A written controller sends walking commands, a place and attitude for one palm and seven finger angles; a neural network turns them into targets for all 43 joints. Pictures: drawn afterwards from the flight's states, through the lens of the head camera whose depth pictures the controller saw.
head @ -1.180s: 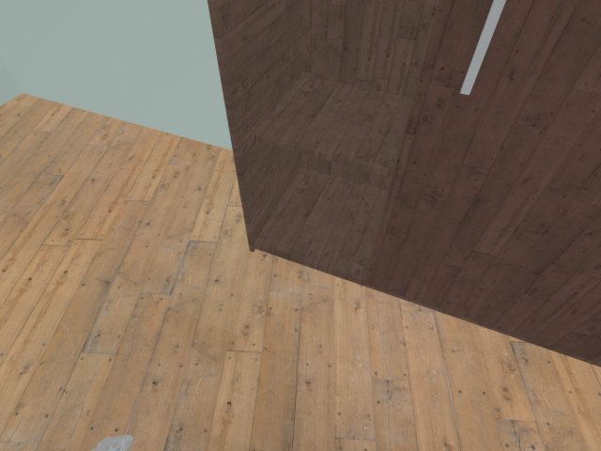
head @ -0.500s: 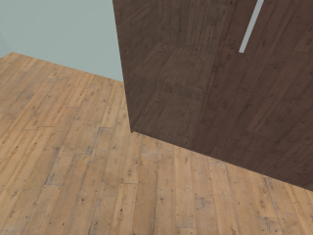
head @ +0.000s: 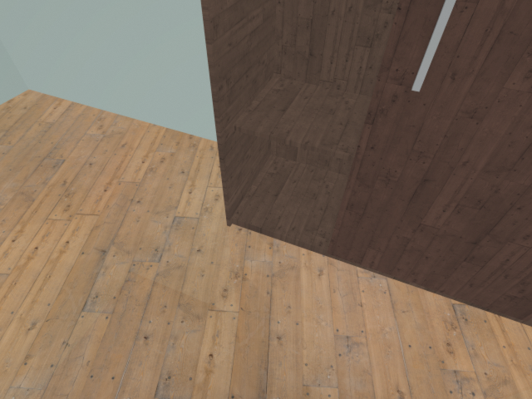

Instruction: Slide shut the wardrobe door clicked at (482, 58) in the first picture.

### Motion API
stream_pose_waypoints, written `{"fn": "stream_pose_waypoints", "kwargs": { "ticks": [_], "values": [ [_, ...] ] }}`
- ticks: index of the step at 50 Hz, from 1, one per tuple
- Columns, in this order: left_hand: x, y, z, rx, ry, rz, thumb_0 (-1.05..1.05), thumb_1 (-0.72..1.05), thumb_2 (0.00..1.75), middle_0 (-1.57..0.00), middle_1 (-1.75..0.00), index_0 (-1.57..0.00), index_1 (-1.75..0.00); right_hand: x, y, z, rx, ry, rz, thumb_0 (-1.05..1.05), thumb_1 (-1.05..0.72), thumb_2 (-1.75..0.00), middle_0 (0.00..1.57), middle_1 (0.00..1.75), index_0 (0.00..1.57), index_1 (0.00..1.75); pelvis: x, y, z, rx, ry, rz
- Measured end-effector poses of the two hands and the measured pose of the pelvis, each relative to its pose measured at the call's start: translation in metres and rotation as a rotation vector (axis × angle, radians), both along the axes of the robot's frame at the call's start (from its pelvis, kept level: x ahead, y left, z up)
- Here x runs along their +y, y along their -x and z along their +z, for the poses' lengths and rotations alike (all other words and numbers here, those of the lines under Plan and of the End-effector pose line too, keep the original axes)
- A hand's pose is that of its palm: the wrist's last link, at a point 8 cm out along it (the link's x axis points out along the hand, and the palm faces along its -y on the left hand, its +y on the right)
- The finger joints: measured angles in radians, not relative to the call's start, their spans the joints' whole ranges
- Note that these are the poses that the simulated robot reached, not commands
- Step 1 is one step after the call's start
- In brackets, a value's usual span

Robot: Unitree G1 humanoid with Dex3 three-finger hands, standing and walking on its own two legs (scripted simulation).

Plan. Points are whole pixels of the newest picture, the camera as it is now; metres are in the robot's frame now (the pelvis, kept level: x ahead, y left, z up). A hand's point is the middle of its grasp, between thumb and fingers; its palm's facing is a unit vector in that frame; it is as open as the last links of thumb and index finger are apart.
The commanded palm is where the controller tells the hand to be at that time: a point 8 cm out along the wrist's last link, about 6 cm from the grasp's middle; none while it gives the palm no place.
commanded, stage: stand and wait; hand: right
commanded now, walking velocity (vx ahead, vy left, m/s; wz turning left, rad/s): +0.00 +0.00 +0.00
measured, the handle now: (444, 13) +0.78 -0.31 +0.26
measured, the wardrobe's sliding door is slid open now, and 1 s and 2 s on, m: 0.48 0.48 0.48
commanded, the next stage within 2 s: look at it before walking up in 0.06 s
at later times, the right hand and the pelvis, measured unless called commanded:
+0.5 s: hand out of the picture +0.08 -0.24 -0.16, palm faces -0.03 +0.95 -0.32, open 7.4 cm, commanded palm none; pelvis +0.01 +0.00 +0.00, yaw +0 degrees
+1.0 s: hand out of the picture +0.08 -0.23 -0.17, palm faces +0.03 +0.95 -0.30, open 7.4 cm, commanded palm none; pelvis +0.01 +0.00 -0.01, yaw -3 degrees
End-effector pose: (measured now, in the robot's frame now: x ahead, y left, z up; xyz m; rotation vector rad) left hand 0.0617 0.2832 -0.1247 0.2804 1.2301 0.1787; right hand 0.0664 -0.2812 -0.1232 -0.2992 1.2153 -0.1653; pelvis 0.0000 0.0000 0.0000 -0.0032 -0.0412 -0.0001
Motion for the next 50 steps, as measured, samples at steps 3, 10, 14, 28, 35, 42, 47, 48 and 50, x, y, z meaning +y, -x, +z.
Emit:
{"fn": "stream_pose_waypoints", "kwargs": {
  "ticks": [3, 10, 14, 28, 35, 42, 47, 48, 50],
  "values": [
    [0.001, 0.001, 0.0, 0.006, 0.0, 0.001, 0.0, 0.91, 0.9, -0.2, -0.3, -0.2, -0.3, 0.0, 0.002, -0.001, 0.009, 0.0, -0.001, 0.01, -0.9, -0.9, 0.2, 0.3, 0.2, 0.3, 0.0, 0.0, 0.0, 0.003, 0.0, 0.0],
    [0.001, 0.001, 0.0, 0.018, -0.002, 0.003, 0.0, 0.91, 0.9, -0.2, -0.3, -0.2, -0.3, -0.001, 0.004, -0.001, 0.026, 0.002, -0.004, 0.01, -0.9, -0.9, 0.2, 0.3, 0.2, 0.3, 0.001, -0.003, 0.0, 0.007, -0.001, 0.001],
    [0.001, -0.002, 0.0, 0.017, -0.003, 0.002, 0.0, 0.91, 0.9, -0.2, -0.3, -0.2, -0.3, -0.002, 0.002, -0.002, 0.027, 0.003, -0.006, 0.01, -0.9, -0.9, 0.2, 0.3, 0.2, 0.3, 0.0, -0.005, 0.0, 0.008, -0.001, 0.001],
    [-0.001, -0.021, 0.004, -0.016, -0.008, -0.012, 0.0, 0.91, 0.9, -0.2, -0.3, -0.2, -0.3, -0.006, -0.011, 0.001, 0.004, 0.004, -0.004, 0.01, -0.9, -0.9, 0.2, 0.3, 0.2, 0.3, -0.002, -0.011, 0.001, 0.008, -0.002, 0.0],
    [-0.002, -0.027, 0.005, -0.022, -0.01, -0.016, 0.0, 0.91, 0.9, -0.2, -0.3, -0.2, -0.3, -0.008, -0.014, 0.001, 0.002, 0.007, -0.003, 0.01, -0.9, -0.9, 0.2, 0.3, 0.2, 0.3, -0.003, -0.014, 0.002, 0.009, -0.002, 0.0],
    [-0.003, -0.03, 0.005, -0.022, -0.011, -0.02, 0.0, 0.91, 0.9, -0.2, -0.3, -0.2, -0.3, -0.01, -0.015, 0.001, 0.002, 0.01, -0.01, 0.01, -0.9, -0.9, 0.2, 0.3, 0.2, 0.3, -0.004, -0.015, 0.001, 0.008, -0.002, -0.008],
    [-0.011, -0.028, -0.001, 0.001, 0.004, -0.032, 0.0, 0.91, 0.9, -0.2, -0.3, -0.2, -0.3, -0.005, -0.009, -0.003, -0.002, 0.005, -0.046, 0.01, -0.91, -0.9, 0.2, 0.3, 0.2, 0.3, -0.004, -0.012, -0.002, 0.014, 0.0, -0.035],
    [-0.015, -0.027, -0.004, 0.008, 0.011, -0.036, 0.0, 0.91, 0.9, -0.2, -0.3, -0.2, -0.3, -0.003, -0.007, -0.005, -0.001, 0.0, -0.054, 0.01, -0.91, -0.9, 0.2, 0.3, 0.2, 0.3, -0.004, -0.011, -0.003, 0.015, -0.001, -0.041],
    [-0.022, -0.024, -0.009, 0.023, 0.029, -0.046, 0.0, 0.91, 0.9, -0.2, -0.3, -0.2, -0.3, 0.002, 0.0, -0.009, 0.001, -0.013, -0.07, 0.01, -0.91, -0.9, 0.2, 0.3, 0.2, 0.3, -0.004, -0.009, -0.005, 0.017, -0.003, -0.054]
  ]
}}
